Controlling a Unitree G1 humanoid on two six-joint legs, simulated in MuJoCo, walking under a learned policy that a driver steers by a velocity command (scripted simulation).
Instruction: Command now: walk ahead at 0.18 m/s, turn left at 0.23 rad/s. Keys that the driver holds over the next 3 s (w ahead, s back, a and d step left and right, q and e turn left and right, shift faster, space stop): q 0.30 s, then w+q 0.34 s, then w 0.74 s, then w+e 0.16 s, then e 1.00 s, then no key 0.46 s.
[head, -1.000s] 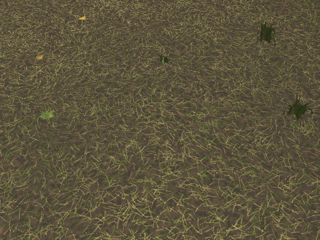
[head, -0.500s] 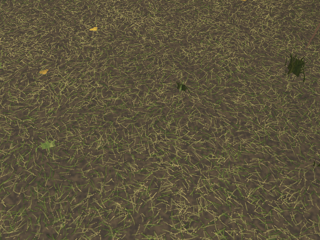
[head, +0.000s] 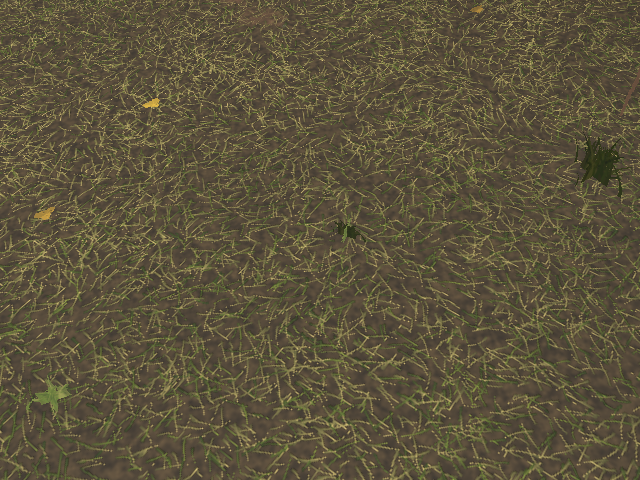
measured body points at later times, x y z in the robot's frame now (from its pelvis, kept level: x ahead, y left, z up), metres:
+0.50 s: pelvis +0.09 +0.05 +0.01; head +0.10 +0.09 +0.46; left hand +0.17 +0.36 -0.11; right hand +0.23 -0.22 -0.09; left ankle +0.05 +0.13 -0.73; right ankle +0.13 -0.10 -0.67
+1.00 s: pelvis +0.33 +0.08 +0.01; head +0.36 +0.09 +0.46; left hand +0.32 +0.38 -0.10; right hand +0.51 -0.14 -0.11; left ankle +0.18 +0.16 -0.64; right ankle +0.40 +0.00 -0.73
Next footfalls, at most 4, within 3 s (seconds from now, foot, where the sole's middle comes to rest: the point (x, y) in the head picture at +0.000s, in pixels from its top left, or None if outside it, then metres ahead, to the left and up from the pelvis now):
0.40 left None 0.09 0.14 -0.76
0.86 right None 0.43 0.02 -0.76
1.36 left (159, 403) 0.62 0.38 -0.76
1.84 right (221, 283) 0.92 0.26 -0.76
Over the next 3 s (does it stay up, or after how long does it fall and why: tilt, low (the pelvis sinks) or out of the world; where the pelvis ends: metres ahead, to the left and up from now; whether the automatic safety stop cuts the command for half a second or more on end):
stays up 0.81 0.33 0.01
